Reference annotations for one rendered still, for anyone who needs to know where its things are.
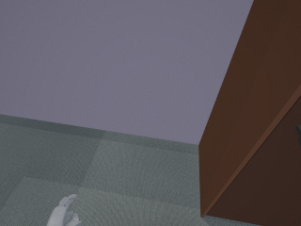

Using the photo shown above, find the robot left hand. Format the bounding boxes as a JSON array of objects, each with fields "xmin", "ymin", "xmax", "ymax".
[{"xmin": 46, "ymin": 194, "xmax": 82, "ymax": 226}]

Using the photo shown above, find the wardrobe door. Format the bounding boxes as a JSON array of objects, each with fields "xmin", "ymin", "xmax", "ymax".
[{"xmin": 206, "ymin": 95, "xmax": 301, "ymax": 226}]

